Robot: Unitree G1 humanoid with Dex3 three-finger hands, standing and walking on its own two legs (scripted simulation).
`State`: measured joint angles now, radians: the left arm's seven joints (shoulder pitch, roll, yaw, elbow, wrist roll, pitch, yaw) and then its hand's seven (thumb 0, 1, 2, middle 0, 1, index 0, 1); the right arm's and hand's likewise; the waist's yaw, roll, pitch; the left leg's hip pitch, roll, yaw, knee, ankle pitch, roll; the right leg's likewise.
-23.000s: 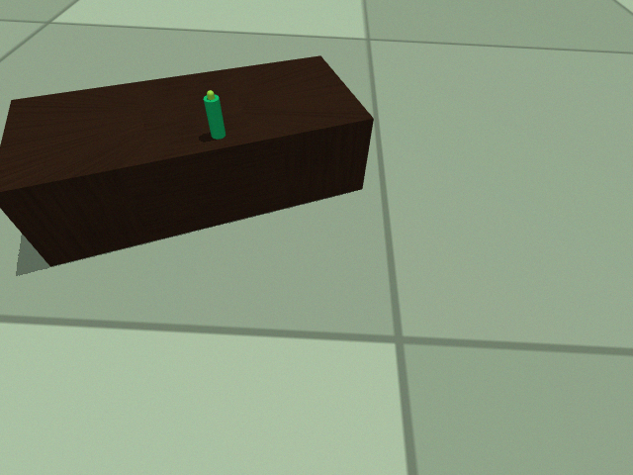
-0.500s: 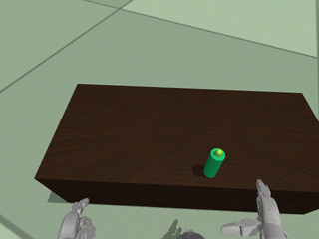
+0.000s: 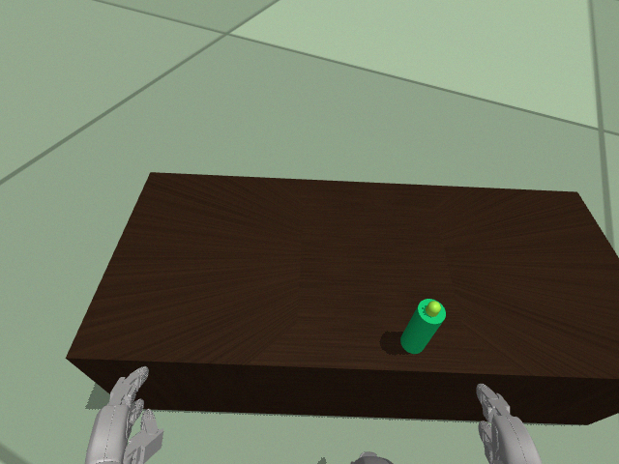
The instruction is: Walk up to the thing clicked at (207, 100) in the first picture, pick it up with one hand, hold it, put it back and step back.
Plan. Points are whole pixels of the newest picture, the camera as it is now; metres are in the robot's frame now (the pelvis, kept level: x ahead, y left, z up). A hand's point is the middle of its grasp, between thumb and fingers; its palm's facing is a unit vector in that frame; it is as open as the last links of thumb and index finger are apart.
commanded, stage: home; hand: right
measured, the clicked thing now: (423, 325) +0.43 -0.22 -0.24
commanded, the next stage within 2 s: none
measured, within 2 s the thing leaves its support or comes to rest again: neither
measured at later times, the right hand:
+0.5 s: hand (466, 458) +0.16 -0.18 -0.05, palm faces +0.04 +0.98 -0.21, open 17.5 cm
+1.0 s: hand (471, 452) +0.16 -0.19 -0.05, palm faces +0.03 +0.98 -0.21, open 17.5 cm
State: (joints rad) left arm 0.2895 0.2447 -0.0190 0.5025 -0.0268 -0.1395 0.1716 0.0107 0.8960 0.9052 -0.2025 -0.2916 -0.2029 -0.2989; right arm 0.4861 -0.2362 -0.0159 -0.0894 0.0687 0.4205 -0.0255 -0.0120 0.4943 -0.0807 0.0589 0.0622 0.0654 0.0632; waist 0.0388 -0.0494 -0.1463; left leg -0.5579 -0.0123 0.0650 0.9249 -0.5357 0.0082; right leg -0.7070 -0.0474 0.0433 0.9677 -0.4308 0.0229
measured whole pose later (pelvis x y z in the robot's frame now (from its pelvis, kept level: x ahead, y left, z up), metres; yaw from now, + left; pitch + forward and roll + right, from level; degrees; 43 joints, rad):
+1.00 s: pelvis +0.00 -0.01 +0.00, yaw +0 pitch +11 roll +3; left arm 0.28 0.22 -0.03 0.52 -0.02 -0.19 0.18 0.01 0.90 0.91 -0.20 -0.30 -0.21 -0.31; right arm 0.50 -0.23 -0.03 -0.13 0.06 0.45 -0.02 -0.01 0.54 -0.05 0.05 0.05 0.06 0.05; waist 0.04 -0.05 -0.15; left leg -0.58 -0.01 0.06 0.93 -0.54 -0.01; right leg -0.73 -0.04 0.03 1.00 -0.45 0.01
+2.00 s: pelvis +0.00 -0.02 +0.03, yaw +1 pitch +2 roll +0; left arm 0.20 0.31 0.03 0.84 0.06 -0.04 0.00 0.01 0.90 0.91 -0.21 -0.30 -0.21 -0.31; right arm 0.26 -0.33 -0.03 0.63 -0.04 0.04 -0.01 -0.01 0.50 -0.06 0.06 0.06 0.06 0.06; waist -0.01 0.03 0.01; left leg -0.32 0.03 0.02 0.75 -0.45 -0.02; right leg -0.44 -0.01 -0.01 0.76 -0.35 -0.01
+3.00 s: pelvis -0.01 -0.02 +0.06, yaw +1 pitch -3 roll +0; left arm 0.12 0.32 0.01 1.18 0.02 -0.01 0.00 0.00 0.90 0.90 -0.20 -0.30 -0.20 -0.30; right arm 0.18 -0.32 0.00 1.12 -0.02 0.00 -0.01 0.00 -0.90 -0.90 0.20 0.30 0.21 0.30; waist 0.00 0.00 0.06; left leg -0.05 0.04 0.02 0.35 -0.24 -0.03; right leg -0.16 0.00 -0.02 0.35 -0.14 -0.01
